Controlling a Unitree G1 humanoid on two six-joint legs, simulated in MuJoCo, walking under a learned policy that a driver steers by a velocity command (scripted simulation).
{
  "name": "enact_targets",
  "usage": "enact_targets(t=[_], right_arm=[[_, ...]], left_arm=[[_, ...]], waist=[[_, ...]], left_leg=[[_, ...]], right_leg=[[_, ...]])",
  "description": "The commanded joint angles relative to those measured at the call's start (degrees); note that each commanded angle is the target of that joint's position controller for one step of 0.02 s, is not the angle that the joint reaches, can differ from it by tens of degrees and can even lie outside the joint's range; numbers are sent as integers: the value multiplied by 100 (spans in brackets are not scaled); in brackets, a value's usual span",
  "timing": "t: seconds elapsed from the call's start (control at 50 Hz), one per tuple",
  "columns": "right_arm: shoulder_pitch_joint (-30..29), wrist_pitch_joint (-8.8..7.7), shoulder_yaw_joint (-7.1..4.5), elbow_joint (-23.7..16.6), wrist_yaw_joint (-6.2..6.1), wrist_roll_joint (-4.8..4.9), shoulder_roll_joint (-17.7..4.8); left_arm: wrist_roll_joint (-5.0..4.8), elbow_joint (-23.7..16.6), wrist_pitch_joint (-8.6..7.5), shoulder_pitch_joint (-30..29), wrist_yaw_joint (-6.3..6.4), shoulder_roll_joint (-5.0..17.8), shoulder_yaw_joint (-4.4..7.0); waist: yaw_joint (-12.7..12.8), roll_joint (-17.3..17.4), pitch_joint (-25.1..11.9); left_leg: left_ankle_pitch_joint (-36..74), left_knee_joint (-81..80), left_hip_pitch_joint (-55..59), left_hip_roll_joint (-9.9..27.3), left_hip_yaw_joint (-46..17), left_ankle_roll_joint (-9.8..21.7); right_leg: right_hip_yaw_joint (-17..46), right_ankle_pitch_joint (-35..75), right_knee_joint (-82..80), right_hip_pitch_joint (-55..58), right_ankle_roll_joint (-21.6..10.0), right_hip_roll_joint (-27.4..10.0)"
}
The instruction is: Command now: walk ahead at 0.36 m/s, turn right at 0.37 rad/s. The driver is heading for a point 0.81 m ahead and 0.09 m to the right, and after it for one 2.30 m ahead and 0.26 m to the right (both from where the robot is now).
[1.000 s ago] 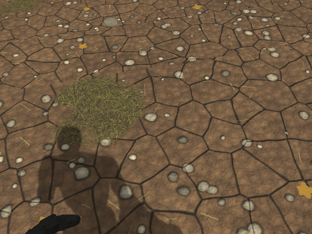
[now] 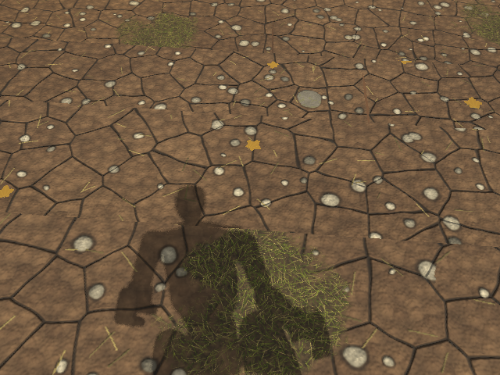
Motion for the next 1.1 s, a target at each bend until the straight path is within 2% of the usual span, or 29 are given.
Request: enact_targets(t=[0.02, 0.06, 0.08, 0.1, 0.12, 0.14, 0.16, 0.18, 0.2, 0.22, 0.26, 0.28, 0.32, 0.36, 0.44, 0.48, 0.52, 0.54, 0.56, 0.58, 0.6, 0.62, 0.64, 0.66, 0.68, 0.72, 0.8, 0.86, 1.1], right_arm=[[41, 101, -237, -165, -118, 46, -970], [-119, 210, -276, -241, -223, 94, -1119], [-233, 266, -281, -293, -267, 96, -1153], [-305, 271, -252, -350, -286, 112, -1112], [102, 196, -104, -501, -240, -115, -670], [720, 69, 59, -610, -113, -115, -322], [321, -2, -66, -517, -16, 40, -929], [-211, 7, -82, -723, -11, 176, -986], [-398, 72, -87, -709, -79, 120, -931], [-448, 177, -130, -737, -155, 38, -988], [-212, 343, -135, -752, -204, 8, -864], [-51, 368, -110, -705, -231, 4, -757], [-7, 388, -86, -677, -280, -14, -677], [-101, 407, -73, -688, -294, -8, -658], [-472, 449, -69, -798, -277, 44, -650], [-543, 405, -73, -831, -247, 52, -653], [-405, 321, -65, -798, -188, 42, -561], [-290, 274, -52, -760, -149, 5, -510], [-246, 237, -84, -793, -137, -94, -759], [-387, 253, -165, -885, -167, -142, -1219], [-552, 273, -103, -776, -142, -170, -901], [-786, 258, -28, -853, -107, -134, -613], [-728, 247, -42, -811, -91, -86, -614], [-607, 226, -47, -789, -76, -51, -671], [-592, 208, -41, -756, -82, -46, -669], [-457, 213, -40, -741, -95, -54, -658], [-355, 221, -35, -733, -143, -2, -558], [-367, 250, -34, -725, -140, 3, -503], [-391, 290, -27, -429, -113, 15, -384]], left_arm=[[55, -691, -140, -750, -153, 371, 61], [72, -669, -138, -233, -221, 602, 167], [65, -529, -132, 410, -217, 812, 277], [79, -403, -135, 1061, -144, 1083, 403], [133, -429, -95, 1394, -16, 1607, 493], [199, -639, -100, 1186, -4, 1758, 456], [168, -785, -10, 1111, -6, 1403, 409], [94, -882, 36, 716, 13, 1152, 341], [10, -900, 92, 419, 38, 971, 285], [10, -945, 138, 237, 79, 882, 255], [130, -1035, 198, 42, 102, 954, 279], [155, -1060, 196, -8, 121, 990, 290], [143, -1045, 202, 54, 172, 1023, 303], [117, -1044, 274, 38, 234, 994, 286], [156, -1018, 386, -37, 275, 890, 213], [185, -962, 405, 12, 250, 824, 167], [162, -920, 415, -34, 229, 677, 82], [136, -867, 412, 43, 224, 544, 20], [179, -820, 375, 311, 226, 382, -39], [249, -782, 322, 788, 203, 307, -39], [219, -876, 292, 561, 202, 409, -10], [212, -843, 306, 362, 212, 595, 34], [211, -847, 353, 111, 217, 546, 44], [229, -814, 434, 30, 217, 498, 45], [242, -817, 492, 62, 207, 473, 40], [179, -740, 495, 123, 192, 471, 48], [177, -618, 392, 120, 206, 385, 52], [151, -528, 366, 154, 221, 348, 57], [121, -79, 380, 275, 341, 351, 78]], waist=[[-109, 662, 262], [190, 918, -170], [514, 911, -498], [895, 665, -822], [713, -569, -1537], [319, -1266, -2659], [756, -232, -2917], [708, -38, -2116], [513, 494, -1294], [364, 409, -926], [104, -11, -669], [43, -104, -730], [74, -164, -978], [143, -207, -1166], [321, -427, -905], [392, -523, -774], [254, -480, -727], [146, -395, -682], [247, -32, -719], [692, 1133, -748], [688, 1763, -661], [623, 1452, -554], [501, 1313, -539], [412, 1224, -455], [413, 1166, -342], [337, 797, -125], [235, 367, -306], [220, 203, -382], [271, 267, -208]], left_leg=[[4226, 453, 53, 1718, -37, 468], [5739, 1344, 246, 1704, 12, 297], [5949, 2190, 131, 1598, 78, 161], [5256, 3421, -395, 1304, 220, -105], [1546, 5420, -2036, 771, 224, -454], [-2538, 7301, -3866, -283, -703, -733], [-2130, 7523, -3998, 155, -1499, -605], [-1698, 7190, -4265, 387, -1359, -513], [-1383, 6685, -4280, 608, -1201, -549], [-1156, 6258, -4023, 731, -1182, -580], [-947, 5717, -3405, 692, -1082, -646], [-860, 5438, -3274, 673, -1015, -705], [-580, 4953, -3233, 652, -985, -812], [-171, 4596, -3157, 699, -1015, -865], [103, 3758, -2883, 723, -999, -836], [-44, 3279, -2708, 692, -970, -777], [212, 2299, -2193, 610, -847, -635], [860, 1487, -1726, 602, -821, -519], [1593, 1226, -1285, 1112, -1349, -332], [2805, 1255, -1043, 1944, -2118, 146], [2108, 1030, -1743, 2180, -2493, 634], [1478, 1004, -1993, 1836, -2246, 505], [967, 1106, -1991, 1471, -1900, 198], [590, 1134, -2091, 1281, -1692, 18], [236, 1138, -2226, 1195, -1588, -84], [64, 1289, -2150, 932, -1261, -250], [731, 1639, -1748, 839, -1114, -189], [925, 1740, -1637, 783, -1054, -172], [887, 1608, -1671, 671, -978, -216]], right_leg=[[-361, -333, -320, 17, -135, 265], [-620, -920, -319, 659, -303, 612], [-677, -929, -480, 1376, -419, 811], [-480, -30, -1031, 2442, -617, 831], [1120, 2544, -470, 4318, -1193, -469], [3833, 3510, -722, 5995, -2584, -1880], [3299, 2604, -952, 5718, -2345, -1549], [2584, 1816, -1104, 4979, -2063, -1268], [2089, 1264, -1354, 3939, -1788, -966], [1919, 804, -1566, 3119, -1682, -809], [1683, 506, -1846, 2105, -1610, -496], [1483, 775, -1835, 1960, -1605, -439], [1295, 1240, -1694, 2045, -1580, -417], [1234, 733, -1635, 2105, -1465, -368], [1387, -1141, -1742, 1885, -1294, -282], [1557, -1410, -1621, 1956, -1273, -336], [1619, -1246, -1296, 1994, -1127, -305], [1564, -1208, -1121, 1904, -915, -164], [1406, -1574, -779, 1735, -567, 104], [788, -2826, -79, 1395, -240, 758], [376, -3017, -160, 1666, -46, 748], [386, -2597, -323, 2078, 17, 602], [358, -2117, -479, 2230, 17, 633], [428, -1852, -569, 2382, 6, 607], [511, -1690, -686, 2482, -33, 527], [588, -1712, -756, 2270, -187, 497], [643, -1288, -789, 2212, -169, 436], [664, -1125, -770, 2279, -150, 415], [675, -1028, -806, 2532, -106, 372]])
